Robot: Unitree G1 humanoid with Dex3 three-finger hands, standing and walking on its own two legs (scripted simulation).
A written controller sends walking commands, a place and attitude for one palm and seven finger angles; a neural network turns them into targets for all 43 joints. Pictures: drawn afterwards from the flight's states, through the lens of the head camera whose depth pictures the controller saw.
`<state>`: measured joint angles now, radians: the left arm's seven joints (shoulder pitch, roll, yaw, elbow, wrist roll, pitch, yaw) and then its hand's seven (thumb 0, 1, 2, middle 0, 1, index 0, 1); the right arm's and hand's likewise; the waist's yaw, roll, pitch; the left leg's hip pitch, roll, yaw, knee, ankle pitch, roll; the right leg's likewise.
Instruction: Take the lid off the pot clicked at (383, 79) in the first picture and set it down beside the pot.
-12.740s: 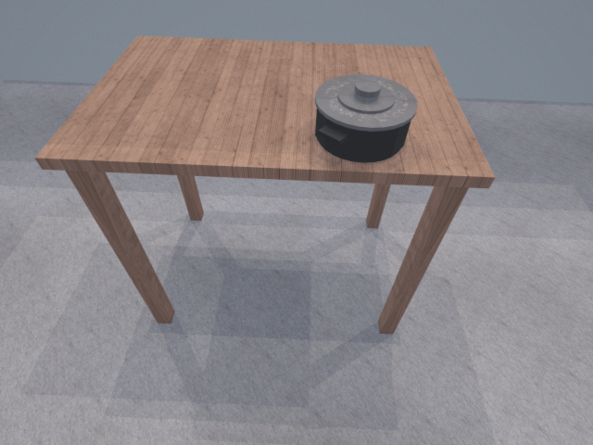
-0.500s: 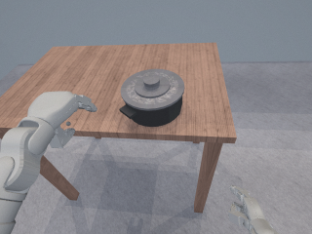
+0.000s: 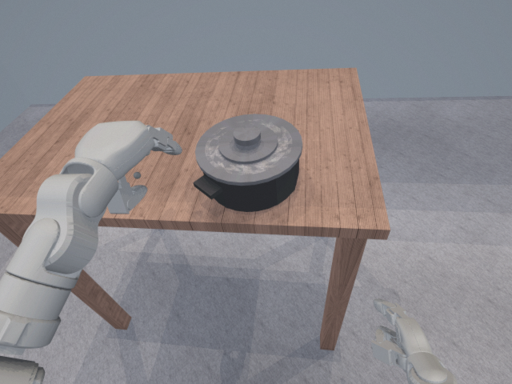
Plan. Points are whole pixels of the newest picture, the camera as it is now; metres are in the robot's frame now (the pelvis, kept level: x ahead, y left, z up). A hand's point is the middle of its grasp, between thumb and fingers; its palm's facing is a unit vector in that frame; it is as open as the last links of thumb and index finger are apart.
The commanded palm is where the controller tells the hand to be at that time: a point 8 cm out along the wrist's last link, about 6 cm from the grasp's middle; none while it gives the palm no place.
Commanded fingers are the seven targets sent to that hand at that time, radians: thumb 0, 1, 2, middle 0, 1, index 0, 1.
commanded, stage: move the open hand above the knob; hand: left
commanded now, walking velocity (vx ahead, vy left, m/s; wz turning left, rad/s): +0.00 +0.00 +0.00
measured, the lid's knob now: (247, 135) +0.51 +0.09 +0.13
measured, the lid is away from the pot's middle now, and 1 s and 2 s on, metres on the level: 0.00 0.00 0.00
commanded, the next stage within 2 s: none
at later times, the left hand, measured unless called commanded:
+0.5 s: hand (182, 151) +0.39 +0.16 +0.19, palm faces -0.08 -0.09 -0.99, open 9.7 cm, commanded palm +0.36 +0.17 +0.26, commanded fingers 0.00 -0.32 1.62 -0.89 -0.08 -0.89 -0.08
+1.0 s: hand (220, 130) +0.44 +0.12 +0.19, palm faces -0.14 -0.07 -0.99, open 9.7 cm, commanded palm +0.42 +0.12 +0.26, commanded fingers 0.00 -0.32 1.62 -0.89 -0.08 -0.89 -0.08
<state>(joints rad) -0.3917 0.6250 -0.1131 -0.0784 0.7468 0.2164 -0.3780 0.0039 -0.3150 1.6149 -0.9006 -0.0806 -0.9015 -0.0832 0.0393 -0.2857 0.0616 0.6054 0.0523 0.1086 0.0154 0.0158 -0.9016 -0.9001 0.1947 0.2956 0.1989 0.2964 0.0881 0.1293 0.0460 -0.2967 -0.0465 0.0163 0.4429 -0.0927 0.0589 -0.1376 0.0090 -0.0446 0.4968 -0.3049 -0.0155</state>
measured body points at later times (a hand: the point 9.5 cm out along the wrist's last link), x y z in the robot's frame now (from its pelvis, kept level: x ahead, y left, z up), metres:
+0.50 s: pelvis +0.02 -0.01 +0.00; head +0.02 -0.06 +0.45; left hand +0.39 +0.17 +0.24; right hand +0.24 -0.22 -0.11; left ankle +0.09 +0.08 -0.74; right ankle -0.02 -0.11 -0.74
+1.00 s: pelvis +0.03 -0.03 +0.00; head +0.04 -0.08 +0.44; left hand +0.44 +0.12 +0.24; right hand +0.24 -0.25 -0.12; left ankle +0.09 +0.08 -0.74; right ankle -0.02 -0.11 -0.74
